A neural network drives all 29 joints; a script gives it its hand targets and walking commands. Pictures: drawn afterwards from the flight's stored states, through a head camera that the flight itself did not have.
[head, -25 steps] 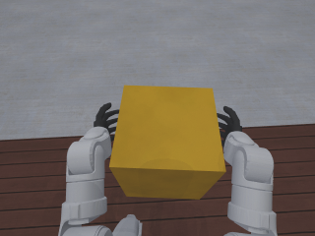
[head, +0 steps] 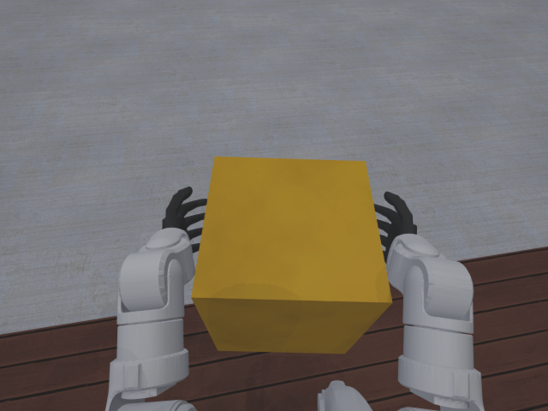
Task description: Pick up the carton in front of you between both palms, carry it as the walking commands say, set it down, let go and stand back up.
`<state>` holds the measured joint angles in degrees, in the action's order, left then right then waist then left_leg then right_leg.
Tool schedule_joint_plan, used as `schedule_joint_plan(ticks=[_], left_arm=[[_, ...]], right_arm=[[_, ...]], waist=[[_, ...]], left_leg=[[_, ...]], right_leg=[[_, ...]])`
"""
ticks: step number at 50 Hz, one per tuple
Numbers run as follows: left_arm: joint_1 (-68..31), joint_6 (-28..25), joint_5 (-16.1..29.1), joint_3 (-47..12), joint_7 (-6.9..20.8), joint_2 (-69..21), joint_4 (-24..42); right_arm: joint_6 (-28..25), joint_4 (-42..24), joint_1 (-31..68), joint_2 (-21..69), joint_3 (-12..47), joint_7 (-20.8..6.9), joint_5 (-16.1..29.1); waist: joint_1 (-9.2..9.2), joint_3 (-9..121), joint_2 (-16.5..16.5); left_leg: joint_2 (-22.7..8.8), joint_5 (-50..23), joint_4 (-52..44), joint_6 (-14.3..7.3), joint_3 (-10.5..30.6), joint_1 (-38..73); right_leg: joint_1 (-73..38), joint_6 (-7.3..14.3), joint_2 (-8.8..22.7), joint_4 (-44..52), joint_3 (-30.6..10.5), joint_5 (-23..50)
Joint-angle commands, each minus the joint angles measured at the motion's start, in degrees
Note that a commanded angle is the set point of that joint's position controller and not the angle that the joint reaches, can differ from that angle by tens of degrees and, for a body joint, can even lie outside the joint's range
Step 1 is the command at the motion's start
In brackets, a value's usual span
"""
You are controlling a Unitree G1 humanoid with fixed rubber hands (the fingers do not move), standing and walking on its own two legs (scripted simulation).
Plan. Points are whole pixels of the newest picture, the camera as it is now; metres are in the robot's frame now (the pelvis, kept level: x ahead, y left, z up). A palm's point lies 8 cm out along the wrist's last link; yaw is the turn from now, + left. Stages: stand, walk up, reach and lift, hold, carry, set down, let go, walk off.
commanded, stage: carry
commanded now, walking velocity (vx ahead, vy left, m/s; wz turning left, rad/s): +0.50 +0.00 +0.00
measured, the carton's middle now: (285, 263) +0.33 -0.01 +0.02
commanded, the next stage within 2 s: none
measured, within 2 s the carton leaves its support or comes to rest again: neither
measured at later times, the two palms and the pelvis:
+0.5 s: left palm (206, 116) +0.65 +0.14 +0.05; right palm (351, 112) +0.67 -0.16 +0.05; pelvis +0.33 -0.04 -0.04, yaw +2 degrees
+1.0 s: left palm (218, 53) +0.99 +0.15 +0.01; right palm (327, 57) +0.98 -0.15 +0.01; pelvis +0.66 +0.01 -0.08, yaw +0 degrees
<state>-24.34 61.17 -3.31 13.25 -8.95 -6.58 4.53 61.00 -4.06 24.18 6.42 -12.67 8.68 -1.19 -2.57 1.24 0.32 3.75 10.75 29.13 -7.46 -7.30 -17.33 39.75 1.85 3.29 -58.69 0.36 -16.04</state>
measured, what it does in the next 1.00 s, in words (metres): goes down: right foot 0.04 m lower, then left foot 0.03 m lower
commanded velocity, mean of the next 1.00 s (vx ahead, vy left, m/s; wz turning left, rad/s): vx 0.50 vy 0.00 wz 0.00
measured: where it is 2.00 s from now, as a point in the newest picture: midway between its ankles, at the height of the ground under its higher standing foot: (265, 182)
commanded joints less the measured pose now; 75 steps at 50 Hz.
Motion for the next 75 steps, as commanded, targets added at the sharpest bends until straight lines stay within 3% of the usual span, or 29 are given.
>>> schedule_joint_plan(ticks=[1,9,12,13,14,15,16,17,18,20,27,35,37,39,40,41,42,43,44,46,57,62,64,65,66,67,68,71,75], left_arm=[[-32.4,-1.5,14.1,-40.7,6.7,-49.5,3.6],[-31.6,0.9,14.9,-40.1,5.7,-43.0,6.5],[-28.9,2.4,13.4,-37.0,5.2,-39.2,4.3],[-28.6,2.7,12.9,-35.9,5.1,-38.4,3.8],[-27.7,3.1,12.3,-34.4,5.1,-37.4,3.0],[-29.5,3.5,11.8,-33.6,4.8,-35.9,1.6],[-28.8,3.8,12.3,-33.2,4.5,-35.9,0.8],[-28.7,3.6,14.0,-34.3,4.8,-39.2,1.1],[-32.2,3.4,15.9,-35.9,5.6,-42.9,2.8],[-40.6,2.3,20.1,-40.2,7.3,-49.1,5.9],[-37.8,-0.7,21.5,-42.5,9.2,-50.8,4.9],[-32.2,0.5,19.4,-40.7,7.7,-44.4,4.4],[-31.2,1.3,18.9,-40.0,7.4,-43.3,3.3],[-32.8,2.0,18.6,-39.8,7.3,-43.1,2.6],[-34.4,2.2,18.4,-39.6,7.1,-42.6,2.4],[-34.7,2.8,18.3,-39.3,7.0,-43.2,1.5],[-33.8,3.2,18.4,-38.4,6.5,-42.3,0.8],[-35.2,3.2,18.4,-38.4,6.0,-43.3,2.0],[-36.9,2.9,17.8,-37.5,5.8,-45.2,2.4],[-37.4,1.9,16.4,-36.7,6.0,-48.4,3.0],[-33.1,-1.7,14.6,-41.2,6.6,-47.9,5.4],[-32.3,0.3,15.8,-41.1,5.9,-44.1,6.4],[-30.5,1.3,15.4,-39.8,5.7,-42.4,5.1],[-30.2,1.7,14.9,-38.8,5.6,-41.7,4.9],[-28.9,2.2,14.4,-37.2,5.6,-40.7,4.1],[-31.2,2.6,13.5,-36.6,5.3,-39.3,3.2],[-26.5,2.7,14.7,-36.9,5.4,-41.8,1.7],[-32.7,2.2,17.8,-40.2,7.3,-49.5,7.7],[-28.1,2.0,18.9,-43.6,9.8,-52.9,11.4]], right_arm=[[-1.3,-5.3,34.7,50.4,42.1,-8.2,17.1],[0.3,-6.8,31.1,43.4,40.8,-6.8,16.3],[1.9,-5.7,31.3,41.8,40.0,-6.2,15.8],[2.3,-5.3,32.0,41.5,39.7,-6.0,15.8],[2.7,-5.3,33.7,41.0,39.2,-5.7,15.5],[3.4,-4.1,34.6,41.9,39.1,-5.4,15.7],[3.9,-3.4,34.1,41.4,38.0,-5.0,15.8],[3.9,-5.1,34.8,42.2,37.9,-4.6,15.4],[3.6,-5.5,36.5,44.5,37.3,-4.5,14.8],[2.8,-4.8,37.7,47.6,36.3,-4.8,13.0],[-0.4,-3.9,33.0,49.6,39.4,-5.2,10.8],[1.2,-7.3,31.8,43.5,39.9,-4.7,11.8],[2.2,-6.1,30.4,41.3,38.1,-4.6,10.9],[2.8,-4.6,29.1,39.4,35.8,-4.4,9.6],[3.2,-4.0,28.3,38.4,34.5,-4.3,9.0],[3.4,-2.7,29.5,37.3,33.6,-4.1,8.9],[3.6,-0.9,29.3,37.2,33.8,-3.8,9.5],[3.4,-1.0,28.4,40.3,34.9,-4.2,11.1],[3.0,-3.3,32.2,43.6,36.1,-4.9,12.9],[1.9,-6.2,39.8,49.6,39.7,-6.4,16.4],[-1.7,-6.3,34.6,49.1,42.4,-8.0,17.3],[-0.1,-6.6,30.9,43.7,40.3,-6.8,15.7],[1.0,-6.2,29.6,42.2,39.4,-6.4,14.9],[1.5,-6.2,29.9,41.8,39.3,-6.2,14.7],[2.0,-6.7,31.4,41.4,39.3,-6.1,14.6],[2.6,-5.3,31.3,43.1,39.4,-6.0,14.9],[2.9,-6.7,31.1,42.4,39.3,-5.9,15.2],[2.5,-8.4,33.7,49.7,40.7,-6.6,15.7],[1.9,-9.2,25.3,53.3,43.0,-7.7,13.5]], waist=[[-0.55,22.9,5.1],[-2.93,17.7,5.7],[1.73,20.8,7.0],[4.70,22.8,4.6],[5.25,25.9,-1.3],[4.63,28.6,-12.2],[7.65,32.2,-15.7],[7.49,30.9,-11.6],[5.94,27.6,-5.8],[3.87,22.6,-0.8],[5.31,23.5,-5.6],[8.93,18.6,-6.0],[7.21,18.8,-6.5],[1.45,22.7,-4.9],[0.08,25.3,0.0],[1.20,29.5,11.9],[-2.39,34.3,16.0],[-1.89,31.5,10.5],[-1.14,28.0,3.8],[0.57,23.9,0.2],[-0.95,19.9,5.6],[-1.18,18.1,8.0],[1.27,22.5,9.6],[3.08,25.8,7.1],[3.60,30.2,0.0],[3.86,35.1,-14.3],[5.21,34.8,-12.1],[3.51,25.6,-2.8],[3.26,24.4,-5.6]], left_leg=[[-15.4,-39.2,-5.8,-2.5,15.0,25.3],[-9.8,-41.6,-3.0,-0.1,8.4,28.4],[-9.7,-46.8,9.8,2.7,5.9,24.2],[-8.6,-39.7,20.1,4.1,3.8,17.8],[-6.6,-15.2,31.6,4.4,3.5,5.0],[0.0,22.7,44.0,6.0,5.6,-13.6],[1.6,27.1,57.6,6.8,8.9,-25.8],[-1.7,22.2,57.1,4.8,10.2,-29.0],[-3.7,17.1,51.9,3.8,10.3,-26.7],[-6.0,12.4,42.6,4.4,9.7,-20.8],[-6.8,-1.6,25.8,6.4,5.2,-26.3],[-1.7,-19.8,0.2,3.6,-1.0,-22.2],[-0.5,-22.8,-5.1,2.0,-1.6,-11.5],[-1.2,-23.6,-8.6,1.9,-2.2,6.5],[-8.1,-30.3,-4.0,2.4,4.6,20.4],[-23.2,-49.1,7.6,-4.2,22.4,37.0],[-28.4,-25.1,1.3,-13.9,39.7,43.9],[-25.1,-7.9,-4.1,-13.2,41.2,38.0],[-22.7,-3.1,-6.4,-10.6,37.3,31.0],[-20.6,-5.1,-8.9,-8.3,30.1,18.9],[-13.8,-34.9,-8.9,-2.3,12.2,25.8],[-11.7,-47.2,-6.1,-0.2,6.2,28.0],[-11.3,-52.8,4.8,3.1,3.0,25.7],[-10.5,-42.5,14.0,4.7,1.7,18.2],[-9.4,-19.0,24.1,5.7,2.0,5.9],[-0.8,19.0,43.7,8.7,4.9,-16.7],[-2.0,19.0,49.3,6.8,8.9,-22.7],[-7.6,9.6,40.1,5.8,8.7,-21.8],[-8.7,6.0,28.1,8.1,5.3,-18.1]], right_leg=[[6.6,-0.1,-0.5,5.6,2.2,7.9],[-3.5,2.9,-5.7,32.6,7.9,27.2],[-21.1,4.3,-7.4,37.3,9.4,27.9],[-31.7,4.1,-5.1,38.7,8.2,29.5],[-44.9,3.2,3.9,31.6,-1.1,40.5],[-59.9,9.7,18.0,22.7,-20.7,59.8],[-66.5,19.5,22.0,26.4,-32.6,45.2],[-60.6,18.6,18.4,30.8,-33.0,24.8],[-51.9,15.1,14.7,34.1,-28.1,17.7],[-38.5,11.6,12.6,38.3,-20.9,17.6],[-45.1,8.3,7.8,34.9,-8.5,44.7],[-51.6,6.1,2.3,29.8,-2.8,46.4],[-47.5,5.0,2.6,24.6,-1.2,48.3],[-40.3,2.3,1.7,10.0,2.2,45.4],[-27.9,1.1,-0.4,-1.8,2.9,25.2],[-10.3,-0.8,-5.0,-13.1,1.4,-14.6],[3.3,-1.7,-8.3,-27.5,-0.7,-20.6],[7.7,0.6,-5.8,-27.7,-2.2,-15.4],[7.0,1.3,-3.8,-24.9,-2.4,-11.2],[2.9,1.0,-0.6,-18.4,-2.4,-6.9],[5.4,-1.3,-0.8,12.5,5.1,11.1],[-6.4,1.5,-5.3,30.9,10.3,20.0],[-22.2,2.1,-7.5,36.8,12.6,21.1],[-35.1,2.1,-4.5,37.9,10.1,21.8],[-48.5,2.8,8.0,33.5,-4.9,26.1],[-67.6,15.4,24.0,31.7,-28.8,30.3],[-64.2,16.5,21.2,36.4,-32.5,19.9],[-49.5,9.4,16.0,41.5,-18.0,21.4],[-44.8,7.7,12.9,45.4,-8.3,22.2]])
